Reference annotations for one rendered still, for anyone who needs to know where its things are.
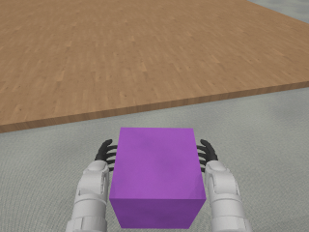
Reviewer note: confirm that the left robot hand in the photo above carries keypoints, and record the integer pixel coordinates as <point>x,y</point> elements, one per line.
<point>104,148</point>

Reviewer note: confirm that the robot left forearm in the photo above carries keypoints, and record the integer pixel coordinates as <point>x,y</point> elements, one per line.
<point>89,207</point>

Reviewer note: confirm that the robot right forearm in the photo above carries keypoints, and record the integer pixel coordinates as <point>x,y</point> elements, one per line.
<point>227,210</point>

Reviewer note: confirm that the carton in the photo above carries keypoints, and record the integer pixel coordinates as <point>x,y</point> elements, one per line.
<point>157,181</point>

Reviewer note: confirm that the right robot hand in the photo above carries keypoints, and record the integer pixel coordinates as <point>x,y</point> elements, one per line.
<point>209,153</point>

